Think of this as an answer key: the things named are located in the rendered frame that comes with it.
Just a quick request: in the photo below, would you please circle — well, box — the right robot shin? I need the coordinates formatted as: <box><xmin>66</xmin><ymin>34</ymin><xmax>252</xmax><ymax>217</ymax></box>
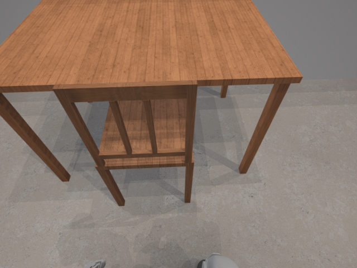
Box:
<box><xmin>207</xmin><ymin>253</ymin><xmax>221</xmax><ymax>259</ymax></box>

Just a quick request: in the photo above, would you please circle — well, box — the table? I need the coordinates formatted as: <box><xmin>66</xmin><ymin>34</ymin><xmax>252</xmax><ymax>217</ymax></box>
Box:
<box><xmin>0</xmin><ymin>0</ymin><xmax>303</xmax><ymax>182</ymax></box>

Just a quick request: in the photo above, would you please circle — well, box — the right robot thigh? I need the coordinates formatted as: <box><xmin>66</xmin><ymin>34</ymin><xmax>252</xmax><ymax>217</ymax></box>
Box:
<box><xmin>202</xmin><ymin>256</ymin><xmax>238</xmax><ymax>268</ymax></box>

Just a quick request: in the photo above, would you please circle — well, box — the chair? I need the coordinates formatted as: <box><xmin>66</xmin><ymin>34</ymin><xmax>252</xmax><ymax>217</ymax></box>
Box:
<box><xmin>52</xmin><ymin>80</ymin><xmax>197</xmax><ymax>206</ymax></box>

